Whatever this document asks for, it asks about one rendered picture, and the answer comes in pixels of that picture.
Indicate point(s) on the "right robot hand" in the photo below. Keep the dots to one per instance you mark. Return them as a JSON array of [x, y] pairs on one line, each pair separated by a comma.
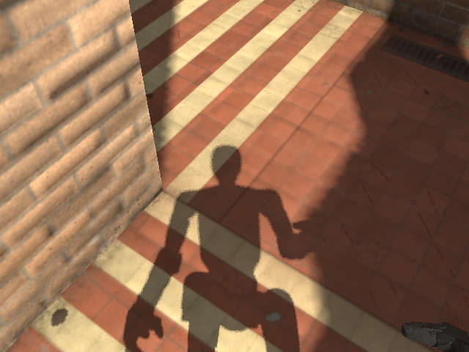
[[445, 337]]

